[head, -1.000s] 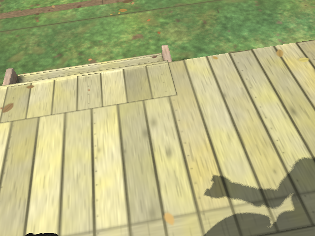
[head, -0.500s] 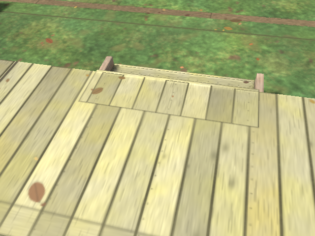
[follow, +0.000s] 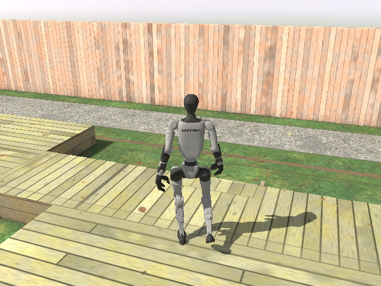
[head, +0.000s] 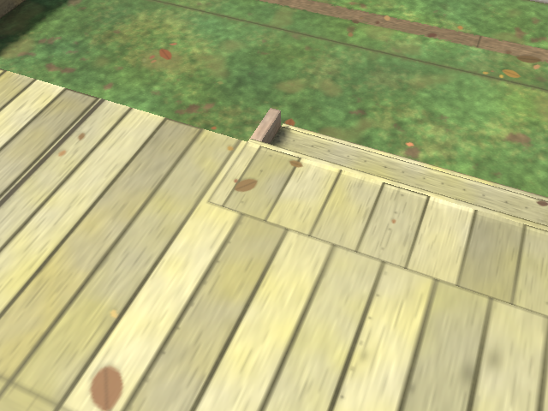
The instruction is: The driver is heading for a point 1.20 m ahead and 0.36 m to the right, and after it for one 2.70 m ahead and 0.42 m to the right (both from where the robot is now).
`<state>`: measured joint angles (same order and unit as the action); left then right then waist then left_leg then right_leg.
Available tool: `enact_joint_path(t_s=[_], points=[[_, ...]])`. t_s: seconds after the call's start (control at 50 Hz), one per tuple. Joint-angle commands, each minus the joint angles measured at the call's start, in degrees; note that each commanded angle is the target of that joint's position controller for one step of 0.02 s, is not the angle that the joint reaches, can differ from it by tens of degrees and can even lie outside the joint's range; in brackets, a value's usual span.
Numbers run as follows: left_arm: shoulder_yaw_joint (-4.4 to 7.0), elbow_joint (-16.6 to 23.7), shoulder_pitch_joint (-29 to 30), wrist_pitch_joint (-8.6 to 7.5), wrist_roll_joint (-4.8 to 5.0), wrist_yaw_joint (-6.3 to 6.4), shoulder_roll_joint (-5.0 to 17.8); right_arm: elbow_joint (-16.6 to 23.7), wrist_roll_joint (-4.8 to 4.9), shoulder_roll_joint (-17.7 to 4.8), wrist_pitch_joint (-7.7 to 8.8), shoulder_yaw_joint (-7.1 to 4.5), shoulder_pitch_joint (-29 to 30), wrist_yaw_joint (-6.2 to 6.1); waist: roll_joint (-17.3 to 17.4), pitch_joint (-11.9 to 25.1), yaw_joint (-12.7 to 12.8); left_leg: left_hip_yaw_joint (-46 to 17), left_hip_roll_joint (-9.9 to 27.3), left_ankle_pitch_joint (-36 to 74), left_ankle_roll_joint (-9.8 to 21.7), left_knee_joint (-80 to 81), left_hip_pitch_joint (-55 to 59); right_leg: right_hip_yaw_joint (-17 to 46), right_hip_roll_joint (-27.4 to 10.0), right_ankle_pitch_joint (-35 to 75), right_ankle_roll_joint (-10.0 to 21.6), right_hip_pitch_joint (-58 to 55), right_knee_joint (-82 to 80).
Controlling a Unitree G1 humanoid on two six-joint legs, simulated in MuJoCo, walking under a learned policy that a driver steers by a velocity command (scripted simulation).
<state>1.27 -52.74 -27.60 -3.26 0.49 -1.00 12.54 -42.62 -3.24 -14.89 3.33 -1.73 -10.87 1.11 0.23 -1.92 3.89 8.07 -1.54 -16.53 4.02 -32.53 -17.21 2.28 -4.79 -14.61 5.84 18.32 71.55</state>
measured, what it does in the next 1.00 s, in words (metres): walks ahead, turning right: right foot, then left foot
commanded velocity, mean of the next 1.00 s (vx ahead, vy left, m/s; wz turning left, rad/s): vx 0.99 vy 0.00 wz -0.66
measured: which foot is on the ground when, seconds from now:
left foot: down 0.00-0.32, up 0.34-0.72, down 0.74-1.00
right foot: up 0.00-0.30, down 0.32-0.76, up 0.78-1.00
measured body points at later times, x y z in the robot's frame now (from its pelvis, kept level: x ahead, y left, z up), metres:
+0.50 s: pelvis +0.44 -0.05 -0.01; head +0.46 -0.05 +0.44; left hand +0.54 +0.22 -0.15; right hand +0.56 -0.33 -0.08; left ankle +0.50 +0.13 -0.63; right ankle +0.44 -0.05 -0.73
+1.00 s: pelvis +0.89 -0.19 +0.00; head +0.89 -0.20 +0.45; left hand +1.20 -0.14 -0.07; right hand +0.65 -0.35 -0.12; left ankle +0.89 -0.06 -0.73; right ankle +0.88 -0.33 -0.66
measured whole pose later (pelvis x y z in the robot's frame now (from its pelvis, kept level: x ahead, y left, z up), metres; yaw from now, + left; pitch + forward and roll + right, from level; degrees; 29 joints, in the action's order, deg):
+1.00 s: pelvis +0.89 -0.19 +0.00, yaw -41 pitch +1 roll +3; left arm 0.4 -38.0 -6.7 -3.0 -0.9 -2.2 17.6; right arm -52.6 0.5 -17.0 4.7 -3.1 -31.4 2.5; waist -3.5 0.6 -3.3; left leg 4.1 -4.6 -16.7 2.4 -21.5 -4.4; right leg 2.7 -2.2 -13.1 4.7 40.8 63.7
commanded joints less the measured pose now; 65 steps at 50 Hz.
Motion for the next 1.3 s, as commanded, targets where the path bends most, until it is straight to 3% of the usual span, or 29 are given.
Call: enact_joint_path(t_s=[0.02, 0.22, 0.32, 0.34, 0.36, 0.4, 0.48, 0.66, 0.74, 0.78, 0.8, 0.82, 0.88, 0.94, 0.96, 0.98, 1.0, 1.02, 1.04, 1.1, 1.12, 1.14, 1.16, 1.18, 1.2, 1.24, 1.26, 1.28, 1.3], points=[[1.28, 3.4, 1.3, 1.07, -0.97, -1.12, 3.4, -1.3, 1.33, -3.7, 1.63, -1.57, -7.4, -0.69, 4.7, -1.5, -3.3, -14.9, 15.3, -1.3, 0.4, 23.1, 11.1, 1.7, -3.9, 4.2, -0.3, 17.5, 3.2], [-0.01, 12.3, 21.3, 2.04, -0.81, -3.82, 4.1, -6.0, 2.13, -6.1, 3.93, -0.9, -10.3, -2.4, 3.7, -6.8, -0.4, 10.2, 10.3, 65.4, -5.9, 23.2, 14.8, -14.4, 4.5, 19.9, 3.0, 15.2, -24.1], [5.3, 1.8, -15.0, 3.29, -0.5, -1.23, 16.1, -1.8, 1.74, -14.0, 0.39, -3.52, 1.6, -3.81, 1.6, 10.5, 19.1, 6.4, 11.0, 64.1, -4.0, -37.0, 7.2, -6.0, 8.0, 9.8, 11.6, -26.8, -34.3], [5.95, 1.6, -8.2, 3.39, 1.08, -0.14, 16.0, -0.8, 1.11, -5.8, 0.69, -1.45, 5.2, -1.84, -12.2, 1.9, 13.7, 4.3, -1.8, -3.0, -2.9, -59.5, -9.9, -0.1, 6.9, 8.8, 12.3, -26.4, -36.5], [5.86, 4.1, -0.9, 3.21, -0.88, -0.43, 20.1, 4.8, 0.63, -0.6, 1.99, 0.44, -4.0, -1.75, -13.8, 5.2, 0.3, -5.3, -2.3, -12.9, -4.7, -70.2, -26.0, 21.7, -0.2, 22.9, 19.3, -32.2, -34.3], [5.46, 6.8, 2.2, 3.04, -2.15, 0.71, 15.1, 7.2, 0.53, -6.5, 4.58, 0.8, -1.7, -1.21, 0.1, 4.7, -0.1, -14.9, 1.6, -7.7, -3.8, -61.1, -34.5, 45.9, -9.1, -17.9, 21.7, -27.9, -60.5], [4.02, 6.7, 7.1, -0.53, -0.99, 1.3, 12.6, 7.1, -1.65, -5.9, 0.55, 1.62, 1.5, -1.18, 7.4, -5.0, -7.2, -13.4, 8.3, -4.1, -7.8, -41.1, -20.8, 28.5, 0.2, -5.1, 15.9, 1.1, -61.9], [5.22, 6.3, 0.7, -1.54, -0.42, 0.55, 13.9, 13.2, 1.75, -4.1, 0.6, 2.66, 15.9, -0.39, -2.9, -0.1, 2.3, -6.9, 3.4, 22.8, -5.1, 0.1, -7.6, 18.2, 4.2, 32.0, 7.6, -10.4, -56.1], [5.5, 7.1, 7.6, -2.09, -1.92, 0.89, 16.9, 4.9, 1.67, -12.7, 1.26, -1.97, -14.7, -2.62, -3.4, 14.6, -15.2, -8.2, 2.9, 6.8, -1.5, -0.4, 23.0, 14.9, 4.4, 46.4, 3.3, -9.6, -20.4], [1.68, 11.1, -3.1, -3.13, 0.97, 0.34, 4.0, 2.6, -0.24, -20.1, 0.97, -3.89, -18.3, -2.57, 27.2, 23.7, -6.0, -63.7, 25.9, -22.2, 5.5, 18.3, 39.0, 9.6, 15.6, -11.5, 0.4, 18.1, 11.7], [1.59, 9.1, 0.9, -2.01, -1.27, 1.34, 8.4, 4.8, 0.4, -13.1, 0.54, -3.36, -9.0, -1.75, 12.2, 12.5, -5.4, -60.4, 24.1, -28.3, 7.9, 18.8, 31.1, 7.2, 9.1, -5.9, 1.1, 25.1, 14.1], [3.83, 9.9, 6.7, -1.29, 0.41, -0.03, 15.5, 6.6, 9.5, -6.4, 2.7, -1.55, -7.6, 1.82, 2.0, 10.3, -7.7, -45.6, 20.5, -22.0, 5.8, 15.4, 27.6, 7.1, 7.2, -7.2, 0.6, 24.7, 10.3], [0.72, 14.2, 14.5, -0.15, -3.31, -1.16, 6.2, -1.1, -1.16, -5.9, 2.32, -1.58, -12.2, -1.0, 1.8, -0.2, -5.1, -31.8, 14.9, -8.5, 5.8, 18.9, 10.4, 6.8, 3.7, -2.7, 0.0, 22.4, 3.7], [-1.0, 15.7, 13.0, -0.6, 2.37, -1.68, 5.1, -5.8, 9.85, -6.3, 2.36, -2.12, -15.0, 3.89, 3.9, -0.7, -1.6, -23.2, 11.2, 8.1, 5.7, 19.3, 10.5, 1.4, 1.1, -5.3, -0.8, 27.4, -1.4], [-1.08, 17.5, 16.9, -0.65, 2.18, -1.57, 6.8, -5.6, 8.9, -7.4, 2.01, -2.7, -14.6, 4.76, 2.6, -1.9, -2.5, -21.0, 10.7, 11.8, 6.3, 21.4, 8.9, -0.5, -0.1, -2.0, -1.6, 27.6, -6.7], [-1.42, 20.4, 25.7, -0.09, -4.01, -1.27, 6.6, -5.1, 0.59, -5.8, 3.08, -1.19, -15.5, 0.88, 3.5, -5.1, -4.3, -19.3, 12.9, 12.7, 7.1, 24.7, 5.3, 2.3, 0.7, 5.1, -1.8, 27.1, -10.6], [-1.49, 20.5, 27.2, 0.3, -3.78, -1.26, 6.3, -5.7, 0.6, -5.2, 3.14, -1.0, -15.5, -0.16, 0.7, -5.3, -4.4, -14.4, 9.1, 14.9, 5.4, 26.2, 5.6, -0.3, 1.6, 10.1, -1.5, 25.4, -15.1], [-1.5, 20.6, 22.9, 0.08, 2.9, -1.32, 6.9, -7.4, 8.71, -8.0, 2.82, -2.06, -16.5, 2.66, 2.9, -4.3, -1.8, -12.9, 8.1, 26.4, 4.4, 24.3, 5.2, -2.5, -0.7, 11.8, -1.4, 21.3, -23.0], [-1.62, 21.4, 26.5, -0.22, 3.7, -1.77, 8.3, -6.9, 9.96, -9.5, 3.16, -2.48, -17.8, 3.72, 1.1, -4.9, -5.0, -10.4, 7.4, 30.8, 2.9, 26.9, 4.0, -4.7, 0.4, 16.3, -0.5, 16.8, -30.3], [-0.46, 18.7, 23.9, -0.17, -3.82, -1.99, 8.2, -7.0, 1.57, -9.3, 3.7, -1.09, -15.8, -0.12, 2.4, -1.5, -0.8, -5.7, 10.8, 47.6, 3.2, 24.4, 3.6, -7.1, 4.3, 30.8, 2.7, -2.8, -25.3], [0.76, 15.9, 15.8, 0.2, -3.04, -1.2, 10.7, -5.8, 2.09, -12.1, 3.98, -1.5, -13.0, -0.72, 4.4, 2.3, 3.6, -4.8, 10.4, 56.4, 2.5, 16.0, 1.9, -5.9, 6.1, 26.2, 2.9, -11.8, -24.1], [3.47, 11.8, 1.3, -1.31, 6.82, -1.13, 13.6, -4.7, 7.11, -11.2, 1.96, -1.64, -12.4, 1.36, 5.3, 11.6, 6.2, -3.5, 6.6, 63.4, 2.2, 0.5, 0.9, -6.2, 7.6, 18.0, 2.9, -24.7, -20.7], [4.6, 9.8, -9.3, -1.83, 7.68, -1.16, 14.1, -3.4, 8.32, -11.1, -0.03, -1.25, -6.8, 1.85, 6.3, 12.0, 14.8, -4.5, 5.1, 53.9, 0.5, -20.1, -11.7, -3.0, 4.1, 12.8, 2.8, -39.1, -25.6], [4.36, 10.7, -11.2, -2.26, 5.14, -1.74, 16.2, -1.5, 8.15, -5.6, -1.02, -0.57, -8.5, 1.63, -5.6, 13.7, 13.6, -6.8, -2.8, -2.5, 0.8, -46.6, -18.5, 8.3, -6.6, -0.7, 3.0, -40.3, -35.4], [3.27, 11.3, -5.4, -2.23, -5.38, -0.79, 15.0, -2.6, 2.39, -3.2, 0.76, -0.38, -18.4, -1.46, -17.8, 14.2, 4.4, -15.1, -0.9, -14.2, 2.1, -58.7, -24.6, 21.1, -15.3, 17.4, 7.1, -40.0, -32.5], [3.13, 12.5, 4.2, -2.13, -3.03, 0.28, 10.5, -2.2, 1.43, -9.4, -0.07, -1.65, -12.7, -2.45, -2.8, 3.5, 0.3, -13.7, 3.5, -1.3, 1.3, -49.3, -25.7, 24.5, -14.1, -3.9, 8.2, -18.1, -52.3], [2.74, 9.6, 5.3, -3.44, 5.98, -2.84, 9.5, -0.5, 7.01, -8.0, -1.66, -2.79, -16.6, 0.51, -4.6, -1.4, -4.6, -11.0, 4.4, -2.5, 1.1, -49.6, -25.1, 21.4, -14.1, 1.8, 5.3, -8.0, -50.4], [2.54, 8.1, 6.3, -3.46, 6.88, -4.46, 6.8, -2.7, 7.64, -4.9, -3.87, -1.91, -20.0, 1.89, -4.1, -5.2, -5.6, -12.1, 6.8, -1.1, 0.8, -48.1, -22.4, 16.1, -11.7, 6.0, 4.0, -1.0, -48.4], [2.81, 9.6, 9.1, -4.21, -2.68, -1.52, 9.9, -2.0, 0.64, -4.9, -4.93, -2.11, -14.3, 0.27, -5.6, -2.8, -6.3, -15.0, 7.5, 1.9, -0.3, -41.5, -18.8, 12.7, -13.0, 1.3, 5.5, 2.3, -49.7]])
Keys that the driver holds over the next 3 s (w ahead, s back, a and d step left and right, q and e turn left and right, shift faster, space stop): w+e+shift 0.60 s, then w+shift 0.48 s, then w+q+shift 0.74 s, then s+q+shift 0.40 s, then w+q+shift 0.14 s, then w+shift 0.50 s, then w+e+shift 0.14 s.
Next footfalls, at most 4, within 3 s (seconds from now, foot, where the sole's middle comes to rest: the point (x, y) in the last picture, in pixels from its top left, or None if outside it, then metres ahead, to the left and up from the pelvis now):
0.32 right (334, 410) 0.48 -0.06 -0.77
0.74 left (342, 251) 0.92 -0.09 -0.77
1.16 right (468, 215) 1.07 -0.47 -0.77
1.54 left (444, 194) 1.30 -0.47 -0.93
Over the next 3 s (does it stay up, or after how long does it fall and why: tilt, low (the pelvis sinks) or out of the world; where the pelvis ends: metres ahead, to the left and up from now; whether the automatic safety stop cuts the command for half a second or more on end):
stays up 1.96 -0.56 -0.34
